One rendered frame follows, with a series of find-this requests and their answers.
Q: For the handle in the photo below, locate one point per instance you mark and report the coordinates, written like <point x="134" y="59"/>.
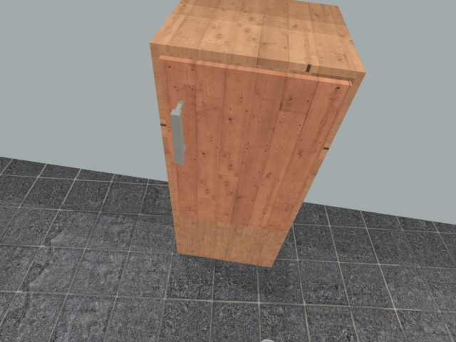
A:
<point x="177" y="133"/>

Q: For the cupboard door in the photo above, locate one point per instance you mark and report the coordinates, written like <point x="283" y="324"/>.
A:
<point x="253" y="137"/>

